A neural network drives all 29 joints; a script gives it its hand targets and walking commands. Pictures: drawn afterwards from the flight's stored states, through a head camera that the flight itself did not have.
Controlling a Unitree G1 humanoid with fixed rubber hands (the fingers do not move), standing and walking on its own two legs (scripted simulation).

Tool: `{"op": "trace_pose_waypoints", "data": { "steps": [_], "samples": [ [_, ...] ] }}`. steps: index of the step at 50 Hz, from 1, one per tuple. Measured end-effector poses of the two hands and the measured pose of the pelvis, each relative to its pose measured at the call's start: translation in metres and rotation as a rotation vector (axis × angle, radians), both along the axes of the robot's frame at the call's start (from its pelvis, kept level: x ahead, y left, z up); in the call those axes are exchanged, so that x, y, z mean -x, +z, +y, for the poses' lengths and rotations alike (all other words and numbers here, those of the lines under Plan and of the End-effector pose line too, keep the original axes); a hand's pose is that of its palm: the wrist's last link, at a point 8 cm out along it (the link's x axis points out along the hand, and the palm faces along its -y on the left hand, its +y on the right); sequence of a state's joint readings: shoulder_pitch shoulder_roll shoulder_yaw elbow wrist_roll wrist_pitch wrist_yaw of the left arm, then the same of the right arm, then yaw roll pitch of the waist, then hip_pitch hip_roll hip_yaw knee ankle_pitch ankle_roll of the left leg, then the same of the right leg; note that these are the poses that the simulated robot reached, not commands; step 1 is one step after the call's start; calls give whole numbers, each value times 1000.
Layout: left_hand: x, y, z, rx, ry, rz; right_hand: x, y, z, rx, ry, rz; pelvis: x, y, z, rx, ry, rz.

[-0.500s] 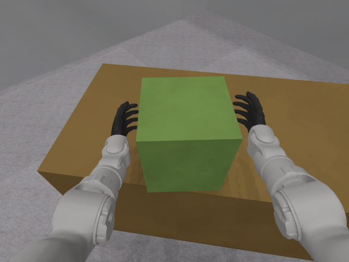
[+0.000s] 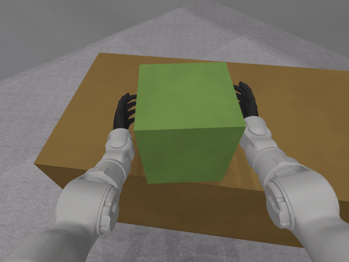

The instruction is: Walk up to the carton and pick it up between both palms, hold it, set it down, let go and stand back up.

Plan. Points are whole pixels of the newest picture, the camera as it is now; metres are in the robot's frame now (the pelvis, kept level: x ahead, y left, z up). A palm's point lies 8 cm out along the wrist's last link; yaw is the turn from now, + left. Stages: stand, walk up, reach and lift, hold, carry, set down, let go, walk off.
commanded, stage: reach and lift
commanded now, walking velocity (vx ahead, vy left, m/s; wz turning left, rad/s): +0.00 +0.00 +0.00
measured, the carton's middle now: (184, 127) +0.45 +0.02 +0.03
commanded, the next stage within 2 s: none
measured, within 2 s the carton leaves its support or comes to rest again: leaves its support in 1.74 s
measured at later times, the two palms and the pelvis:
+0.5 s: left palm (124, 125) +0.42 +0.17 +0.06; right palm (250, 121) +0.43 -0.13 +0.08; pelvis +0.03 +0.01 +0.03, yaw +1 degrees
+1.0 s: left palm (125, 124) +0.42 +0.17 +0.06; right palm (249, 120) +0.44 -0.13 +0.08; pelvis +0.04 +0.00 +0.04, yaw +1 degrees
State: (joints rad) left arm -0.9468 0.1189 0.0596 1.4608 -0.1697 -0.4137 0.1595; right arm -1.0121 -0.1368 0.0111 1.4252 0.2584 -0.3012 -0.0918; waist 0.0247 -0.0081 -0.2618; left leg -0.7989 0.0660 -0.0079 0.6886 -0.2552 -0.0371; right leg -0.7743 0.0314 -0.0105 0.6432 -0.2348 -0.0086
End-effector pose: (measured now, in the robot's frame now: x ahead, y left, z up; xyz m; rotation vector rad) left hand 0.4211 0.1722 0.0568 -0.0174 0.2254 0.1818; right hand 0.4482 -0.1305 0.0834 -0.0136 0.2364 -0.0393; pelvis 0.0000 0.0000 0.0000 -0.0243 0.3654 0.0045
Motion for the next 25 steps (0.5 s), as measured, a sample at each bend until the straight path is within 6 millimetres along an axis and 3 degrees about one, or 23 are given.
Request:
{"op": "trace_pose_waypoints", "data": {
  "steps": [13,25],
  "samples": [
    [-3,3,-5,7,-14,3,10,0,-3,14,-42,-9,-4,11,7,2,11,-43],
    [2,5,-6,1,-21,15,18,-2,-4,27,-48,-61,-30,29,14,-9,8,-148]
  ]
}}
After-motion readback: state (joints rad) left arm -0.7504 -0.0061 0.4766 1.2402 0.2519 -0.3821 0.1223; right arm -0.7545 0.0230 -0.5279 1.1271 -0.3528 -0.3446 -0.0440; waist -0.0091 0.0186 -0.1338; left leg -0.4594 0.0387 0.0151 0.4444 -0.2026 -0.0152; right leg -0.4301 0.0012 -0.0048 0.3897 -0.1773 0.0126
